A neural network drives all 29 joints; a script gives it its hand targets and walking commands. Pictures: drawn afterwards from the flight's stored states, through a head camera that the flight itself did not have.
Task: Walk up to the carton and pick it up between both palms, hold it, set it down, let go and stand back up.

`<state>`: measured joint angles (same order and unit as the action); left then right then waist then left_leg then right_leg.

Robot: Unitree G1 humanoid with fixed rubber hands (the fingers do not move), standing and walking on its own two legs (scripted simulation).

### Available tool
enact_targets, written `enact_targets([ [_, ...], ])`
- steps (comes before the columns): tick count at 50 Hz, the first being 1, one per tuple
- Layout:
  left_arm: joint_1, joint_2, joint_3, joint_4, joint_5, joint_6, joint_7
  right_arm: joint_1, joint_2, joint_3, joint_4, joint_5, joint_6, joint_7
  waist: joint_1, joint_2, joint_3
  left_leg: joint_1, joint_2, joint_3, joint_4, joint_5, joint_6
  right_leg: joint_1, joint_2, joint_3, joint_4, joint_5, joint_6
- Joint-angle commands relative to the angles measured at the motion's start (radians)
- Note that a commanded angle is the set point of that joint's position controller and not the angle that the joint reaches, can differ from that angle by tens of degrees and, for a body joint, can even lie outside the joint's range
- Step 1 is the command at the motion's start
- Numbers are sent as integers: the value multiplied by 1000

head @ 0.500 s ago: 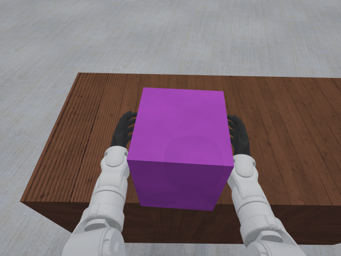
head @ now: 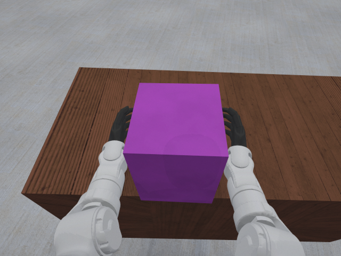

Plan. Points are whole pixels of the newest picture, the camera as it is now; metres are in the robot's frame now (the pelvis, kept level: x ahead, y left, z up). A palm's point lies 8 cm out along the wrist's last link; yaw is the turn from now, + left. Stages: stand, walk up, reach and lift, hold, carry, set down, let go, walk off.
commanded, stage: set down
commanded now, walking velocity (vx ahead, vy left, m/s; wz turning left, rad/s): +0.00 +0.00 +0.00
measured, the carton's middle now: (177, 145) +0.41 -0.01 +0.00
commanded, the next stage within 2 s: none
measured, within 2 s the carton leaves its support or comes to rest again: rests again in 0.24 s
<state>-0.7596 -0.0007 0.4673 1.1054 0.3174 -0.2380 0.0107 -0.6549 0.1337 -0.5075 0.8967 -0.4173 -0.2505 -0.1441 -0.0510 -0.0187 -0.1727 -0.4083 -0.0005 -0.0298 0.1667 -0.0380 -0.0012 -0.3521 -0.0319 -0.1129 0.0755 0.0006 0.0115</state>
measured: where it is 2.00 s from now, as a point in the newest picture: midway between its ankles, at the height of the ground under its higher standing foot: outside the picture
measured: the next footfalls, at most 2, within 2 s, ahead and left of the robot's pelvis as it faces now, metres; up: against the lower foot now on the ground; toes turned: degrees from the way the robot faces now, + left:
none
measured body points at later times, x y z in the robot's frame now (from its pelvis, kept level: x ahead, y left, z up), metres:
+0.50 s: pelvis +0.00 +0.00 +0.00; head +0.08 +0.01 +0.44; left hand +0.43 +0.13 +0.03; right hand +0.39 -0.16 +0.04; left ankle +0.00 +0.12 -0.75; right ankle +0.00 -0.13 -0.75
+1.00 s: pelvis +0.00 -0.01 +0.00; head +0.08 +0.02 +0.44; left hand +0.44 +0.14 +0.01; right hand +0.41 -0.17 +0.03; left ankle +0.00 +0.12 -0.75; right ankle +0.00 -0.13 -0.75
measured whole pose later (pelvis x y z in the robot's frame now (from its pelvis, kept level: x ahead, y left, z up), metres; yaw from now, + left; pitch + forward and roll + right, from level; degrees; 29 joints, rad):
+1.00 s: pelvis +0.00 -0.01 +0.00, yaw -4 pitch +19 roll +0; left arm -0.78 0.09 0.39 1.13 0.22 -0.25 0.06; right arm -0.73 0.07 -0.35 1.04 -0.19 -0.28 -0.17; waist -0.02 -0.06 -0.18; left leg -0.50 0.02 0.04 0.23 -0.07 -0.01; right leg -0.50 -0.01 -0.04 0.20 -0.04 0.00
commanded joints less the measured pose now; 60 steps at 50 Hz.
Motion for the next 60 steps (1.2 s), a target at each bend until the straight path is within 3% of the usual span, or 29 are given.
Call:
enact_targets([
  [1,-611,-489,-191,-28,72,-75,-107,-552,566,266,-12,-93,-39,125,8,55,-562,92,-17,27,14,149,-7,419,36,28,110,286,0],
  [2,-611,-484,-189,-35,79,-71,-111,-547,552,270,-11,-91,-34,123,16,63,-532,85,-20,18,8,154,-7,415,36,32,117,295,1],
  [3,-609,-491,-188,-42,77,-64,-112,-544,542,269,-9,-86,-33,121,5,77,-520,114,-22,22,10,187,-12,418,38,26,116,320,-4],
  [6,-603,-487,-182,-50,78,-71,-118,-515,551,271,-14,-90,-37,114,-2,55,-547,129,-18,17,22,230,-19,406,45,26,117,356,-5],
  [13,-541,-492,-142,-53,126,-53,-114,-484,546,223,-36,-129,-46,124,18,59,-527,131,-13,11,24,176,-12,366,36,30,97,264,-11],
  [19,-504,-474,-107,-74,152,-49,-123,-446,557,214,-45,-155,-61,118,16,31,-470,102,-29,16,5,175,-2,391,41,30,102,279,5],
  [22,-474,-467,-105,-93,157,-45,-121,-430,545,221,-60,-144,-70,118,30,53,-479,100,-28,19,12,193,-8,376,44,32,107,301,3],
  [28,-447,-452,-101,-108,155,-61,-121,-403,535,207,-80,-177,-92,120,26,-16,-488,78,-15,20,-21,155,0,397,39,34,100,280,3],
  [31,-421,-404,-72,-104,165,-63,-111,-364,468,185,-45,-168,-93,124,35,2,-452,108,-24,25,-16,152,-10,395,47,31,98,272,0],
  [34,-386,-328,-35,-94,171,-57,-96,-357,394,163,-49,-134,-96,110,61,12,-425,104,-21,37,-17,127,-5,374,40,40,98,230,7],
  [38,-338,-89,25,-128,141,-40,-41,-336,143,70,-55,-94,-95,59,55,-4,-435,89,-22,45,-11,100,-17,340,45,42,117,194,1],
  [40,-362,55,21,-161,76,-48,6,-366,8,75,-78,-18,-96,24,74,-6,-464,84,-29,64,10,93,-10,303,54,43,141,182,14],
  [44,-456,178,-87,-174,-88,-66,59,-452,-73,182,-18,186,-77,-19,74,22,-601,38,-33,91,56,94,-1,292,60,69,222,262,15],
  [49,-428,237,-136,-132,-155,-78,64,-413,-163,259,47,319,-70,-25,78,91,-705,70,-50,105,143,291,-12,359,76,93,281,468,21],
  [53,-373,235,-160,-130,-187,-84,47,-373,-201,312,44,389,-97,-35,62,80,-768,66,-60,102,189,400,-19,398,75,109,302,587,21],
  [55,-330,244,-170,-120,-211,-90,28,-334,-220,331,18,387,-109,-43,44,40,-756,41,-57,90,193,378,-13,428,70,114,312,576,17],
  [57,-320,245,-184,-122,-225,-91,14,-320,-241,343,35,420,-113,-44,35,69,-685,59,-56,84,194,369,-29,386,79,110,292,532,8],
  [60,-299,258,-203,-126,-257,-77,9,-302,-276,358,28,430,-102,-35,13,16,-597,96,-51,66,198,321,-37,344,86,92,276,427,3],
])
